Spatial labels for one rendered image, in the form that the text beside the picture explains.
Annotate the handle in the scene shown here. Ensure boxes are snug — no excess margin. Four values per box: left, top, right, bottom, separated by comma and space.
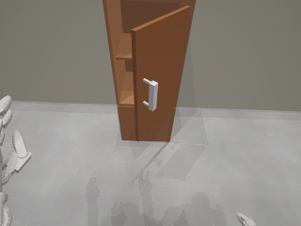
143, 78, 158, 111

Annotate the robot right hand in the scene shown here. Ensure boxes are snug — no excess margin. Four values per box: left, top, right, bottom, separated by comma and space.
236, 212, 256, 226

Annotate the robot left forearm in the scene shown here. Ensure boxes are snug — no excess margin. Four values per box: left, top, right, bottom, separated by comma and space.
0, 192, 12, 226

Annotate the robot left hand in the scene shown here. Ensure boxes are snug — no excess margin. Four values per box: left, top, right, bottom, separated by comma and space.
0, 95, 32, 192

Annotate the cupboard door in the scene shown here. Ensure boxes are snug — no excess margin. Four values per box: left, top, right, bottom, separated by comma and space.
131, 6, 191, 141

